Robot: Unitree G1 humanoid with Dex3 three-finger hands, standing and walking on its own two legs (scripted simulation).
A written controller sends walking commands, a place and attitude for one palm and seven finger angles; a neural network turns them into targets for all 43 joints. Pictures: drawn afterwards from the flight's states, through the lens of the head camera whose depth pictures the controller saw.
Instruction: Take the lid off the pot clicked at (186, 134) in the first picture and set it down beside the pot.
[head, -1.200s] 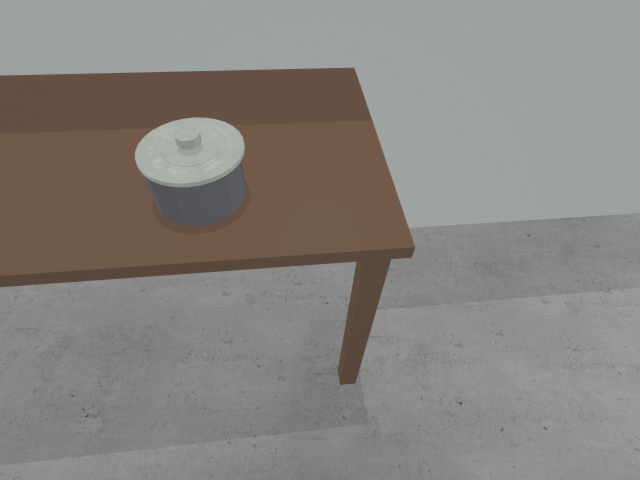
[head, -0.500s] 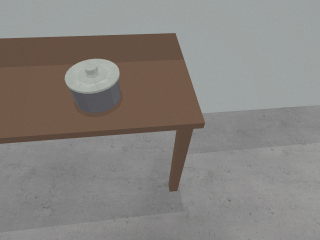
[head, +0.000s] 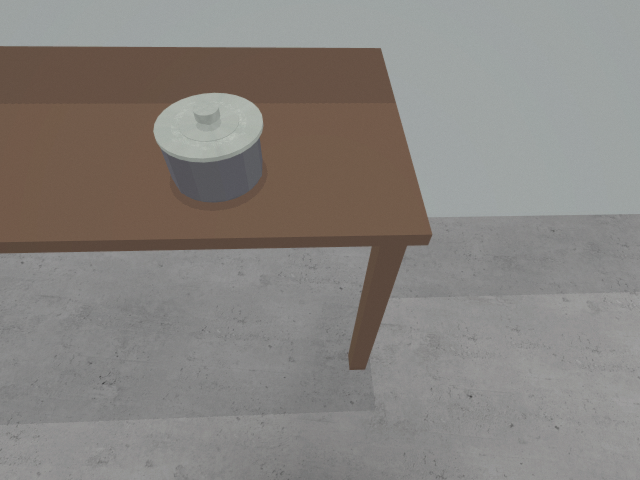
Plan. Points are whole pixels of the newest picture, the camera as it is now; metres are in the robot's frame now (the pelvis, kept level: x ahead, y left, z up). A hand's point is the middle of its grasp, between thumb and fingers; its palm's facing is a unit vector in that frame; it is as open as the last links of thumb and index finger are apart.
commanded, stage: take the last steps up to it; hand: left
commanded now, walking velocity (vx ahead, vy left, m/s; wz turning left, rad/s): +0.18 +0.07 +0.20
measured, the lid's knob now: (206, 112) +0.62 +0.22 +0.10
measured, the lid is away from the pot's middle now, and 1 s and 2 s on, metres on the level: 0.00 0.00 0.00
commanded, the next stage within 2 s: come to a stop and stand still in 0.42 s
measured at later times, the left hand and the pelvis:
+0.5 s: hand out of the picture +0.12 +0.17 -0.14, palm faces +0.12 -0.96 -0.25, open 7.3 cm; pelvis +0.08 -0.03 +0.01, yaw +6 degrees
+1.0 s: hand (171, 453) +0.17 +0.23 -0.18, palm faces +0.14 -0.96 -0.24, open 7.3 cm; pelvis +0.16 +0.01 +0.00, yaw +5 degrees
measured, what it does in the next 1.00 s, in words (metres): walks ahead: right foot, then left foot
